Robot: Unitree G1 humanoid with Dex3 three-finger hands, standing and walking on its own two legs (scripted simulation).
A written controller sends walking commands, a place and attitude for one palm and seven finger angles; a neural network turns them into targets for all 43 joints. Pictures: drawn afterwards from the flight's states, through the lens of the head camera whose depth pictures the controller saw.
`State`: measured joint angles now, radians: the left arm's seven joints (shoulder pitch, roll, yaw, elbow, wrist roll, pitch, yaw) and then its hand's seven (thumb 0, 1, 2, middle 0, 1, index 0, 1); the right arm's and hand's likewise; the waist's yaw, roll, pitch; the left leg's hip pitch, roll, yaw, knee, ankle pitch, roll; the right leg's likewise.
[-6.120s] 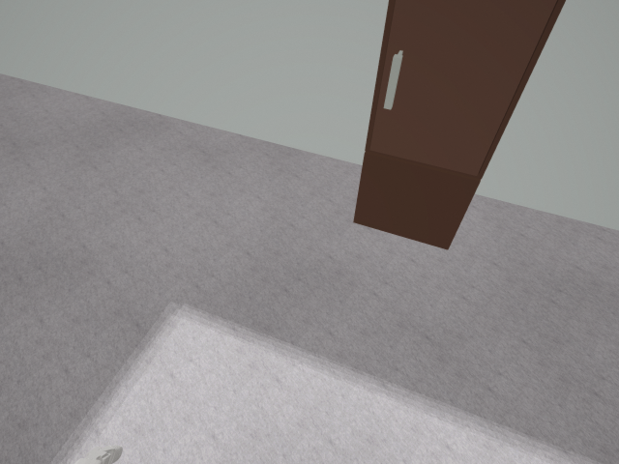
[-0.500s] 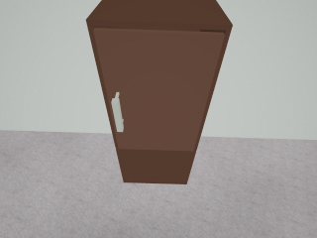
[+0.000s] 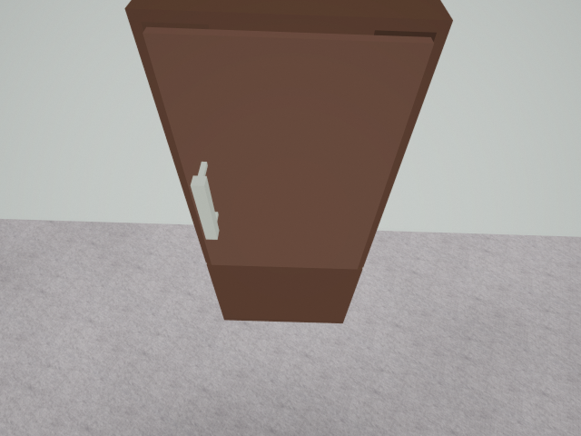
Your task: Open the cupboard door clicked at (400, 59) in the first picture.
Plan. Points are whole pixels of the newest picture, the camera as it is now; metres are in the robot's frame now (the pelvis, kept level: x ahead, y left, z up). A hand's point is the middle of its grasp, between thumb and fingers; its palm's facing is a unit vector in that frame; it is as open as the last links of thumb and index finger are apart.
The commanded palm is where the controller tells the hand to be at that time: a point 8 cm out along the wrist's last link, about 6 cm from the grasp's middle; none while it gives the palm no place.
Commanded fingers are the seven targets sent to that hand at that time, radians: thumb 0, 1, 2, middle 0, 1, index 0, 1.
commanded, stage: come to a stop and stand still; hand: left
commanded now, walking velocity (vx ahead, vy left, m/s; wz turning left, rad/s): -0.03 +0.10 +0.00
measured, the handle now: (208, 201) +0.52 +0.18 -0.05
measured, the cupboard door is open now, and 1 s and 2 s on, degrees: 0 0 0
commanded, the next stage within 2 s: look again from close up in 0.54 s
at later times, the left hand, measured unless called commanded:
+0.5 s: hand out of the picture -0.03 +0.20 -0.17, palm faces +0.02 -0.98 -0.18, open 7.4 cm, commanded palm none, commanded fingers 0.00 0.90 0.90 -0.20 -0.30 -0.20 -0.30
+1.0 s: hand out of the picture -0.06 +0.19 -0.16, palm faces +0.02 -0.98 -0.22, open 7.4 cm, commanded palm none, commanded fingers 0.00 0.90 0.90 -0.20 -0.30 -0.20 -0.30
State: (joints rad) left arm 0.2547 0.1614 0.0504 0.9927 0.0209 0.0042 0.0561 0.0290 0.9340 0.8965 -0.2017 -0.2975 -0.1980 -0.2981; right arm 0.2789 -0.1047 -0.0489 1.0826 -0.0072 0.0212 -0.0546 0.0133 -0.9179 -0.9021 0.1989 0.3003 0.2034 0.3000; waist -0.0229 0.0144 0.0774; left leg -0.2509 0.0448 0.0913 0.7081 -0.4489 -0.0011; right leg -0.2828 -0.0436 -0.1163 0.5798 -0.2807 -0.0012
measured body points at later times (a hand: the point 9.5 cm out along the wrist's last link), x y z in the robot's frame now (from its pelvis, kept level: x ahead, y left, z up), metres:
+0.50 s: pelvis -0.03 +0.03 +0.01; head -0.03 +0.04 +0.46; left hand -0.03 +0.26 -0.15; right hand -0.01 -0.20 -0.14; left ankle -0.02 +0.10 -0.73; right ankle -0.02 -0.12 -0.73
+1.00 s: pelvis -0.04 +0.02 +0.01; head -0.04 +0.00 +0.46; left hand -0.06 +0.24 -0.14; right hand -0.03 -0.20 -0.15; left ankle -0.02 +0.10 -0.73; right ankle -0.02 -0.12 -0.73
